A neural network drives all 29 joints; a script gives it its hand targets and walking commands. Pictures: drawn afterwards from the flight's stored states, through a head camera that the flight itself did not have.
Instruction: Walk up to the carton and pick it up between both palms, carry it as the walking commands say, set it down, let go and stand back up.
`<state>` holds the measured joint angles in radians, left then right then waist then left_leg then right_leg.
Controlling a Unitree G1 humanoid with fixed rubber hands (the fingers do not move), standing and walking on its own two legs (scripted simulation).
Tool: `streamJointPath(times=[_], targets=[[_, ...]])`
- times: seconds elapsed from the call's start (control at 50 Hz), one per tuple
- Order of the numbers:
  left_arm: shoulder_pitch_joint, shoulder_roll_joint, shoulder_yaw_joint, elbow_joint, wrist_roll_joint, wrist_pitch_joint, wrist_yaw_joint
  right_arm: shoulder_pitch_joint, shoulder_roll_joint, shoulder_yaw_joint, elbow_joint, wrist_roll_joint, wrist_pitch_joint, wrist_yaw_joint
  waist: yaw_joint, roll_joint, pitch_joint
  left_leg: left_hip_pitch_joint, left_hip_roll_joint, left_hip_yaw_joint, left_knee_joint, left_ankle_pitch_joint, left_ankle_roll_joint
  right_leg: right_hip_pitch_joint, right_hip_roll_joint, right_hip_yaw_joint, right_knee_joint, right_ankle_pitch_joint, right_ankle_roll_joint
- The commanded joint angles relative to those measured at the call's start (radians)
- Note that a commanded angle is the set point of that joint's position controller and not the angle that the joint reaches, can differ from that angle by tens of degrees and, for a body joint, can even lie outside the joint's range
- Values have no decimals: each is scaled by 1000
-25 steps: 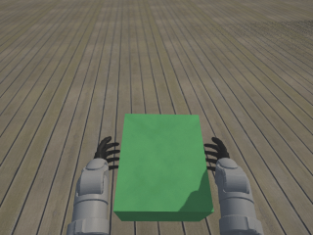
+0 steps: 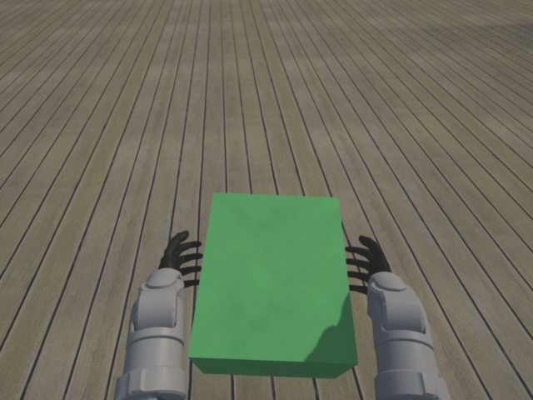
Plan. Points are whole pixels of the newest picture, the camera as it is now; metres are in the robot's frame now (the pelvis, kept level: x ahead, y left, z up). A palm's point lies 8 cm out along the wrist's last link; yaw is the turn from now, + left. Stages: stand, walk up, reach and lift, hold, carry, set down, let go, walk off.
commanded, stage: set down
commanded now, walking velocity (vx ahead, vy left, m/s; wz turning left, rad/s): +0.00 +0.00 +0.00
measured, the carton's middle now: (272, 283) +0.33 +0.00 -0.05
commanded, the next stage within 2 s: none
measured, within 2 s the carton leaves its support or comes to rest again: neither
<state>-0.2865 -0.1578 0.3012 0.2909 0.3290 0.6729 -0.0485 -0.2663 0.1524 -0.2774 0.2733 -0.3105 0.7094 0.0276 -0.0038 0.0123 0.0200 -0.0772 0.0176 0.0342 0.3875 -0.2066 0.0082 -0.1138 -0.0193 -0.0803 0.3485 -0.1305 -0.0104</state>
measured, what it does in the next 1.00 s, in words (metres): lowers itself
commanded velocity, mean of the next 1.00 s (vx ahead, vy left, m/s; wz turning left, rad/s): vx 0.00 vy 0.00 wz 0.00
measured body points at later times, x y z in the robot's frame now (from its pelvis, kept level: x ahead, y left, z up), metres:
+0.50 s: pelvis +0.01 +0.00 -0.01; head +0.06 +0.00 +0.43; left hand +0.33 +0.16 -0.04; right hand +0.31 -0.17 -0.05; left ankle +0.01 +0.12 -0.75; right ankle +0.05 -0.12 -0.75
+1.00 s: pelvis -0.05 +0.00 -0.08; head +0.12 -0.01 +0.34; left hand +0.35 +0.15 -0.13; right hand +0.34 -0.17 -0.13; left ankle +0.01 +0.12 -0.75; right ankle +0.05 -0.12 -0.75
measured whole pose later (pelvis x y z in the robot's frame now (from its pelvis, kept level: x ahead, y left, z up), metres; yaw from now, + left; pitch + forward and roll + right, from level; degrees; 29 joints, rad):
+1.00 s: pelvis -0.05 +0.00 -0.08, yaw +0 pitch +24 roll +0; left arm -0.60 -0.16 0.50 0.48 0.34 0.35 -0.05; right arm -0.59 0.16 -0.49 0.44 -0.36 0.38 0.03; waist 0.00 0.03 -0.06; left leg -1.05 0.02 0.04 0.94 -0.32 0.01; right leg -1.09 -0.04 -0.05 0.89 -0.24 -0.02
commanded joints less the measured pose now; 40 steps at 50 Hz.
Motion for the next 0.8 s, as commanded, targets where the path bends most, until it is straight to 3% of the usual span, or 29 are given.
streamJointPath(times=[0.0, 0.2, 0.3, 0.52, 0.78], targets=[[-520, -923, -528, 45, -255, -51, -281, -558, 884, 512, -23, 251, -76, 268, -22, -2, -224, -124, -72, -126, -95, -23, 40, 168, 79, 153, -17, -22, -32], [-436, -877, -480, 77, -221, -140, -243, -497, 848, 472, 23, 214, -162, 249, 7, -8, -321, -125, -74, -136, -23, 213, 27, 135, 85, 162, 59, 207, -21], [-446, -878, -480, 103, -209, -202, -228, -499, 844, 463, 62, 203, -232, 241, -1, 6, -381, -167, -81, -143, 46, 250, 21, 53, 87, 161, 115, 239, -18], [-528, -865, -417, 223, -149, -330, -218, -575, 821, 411, 148, 145, -355, 237, -25, 2, -487, -365, -101, -148, 176, 228, 20, -145, 105, 145, 248, 235, -6], [-760, -892, -422, 242, -146, -374, -261, -780, 897, 420, 209, 128, -392, 275, -3, -11, -726, -612, -132, -102, 351, 86, 23, -355, 122, 134, 413, 84, -3]])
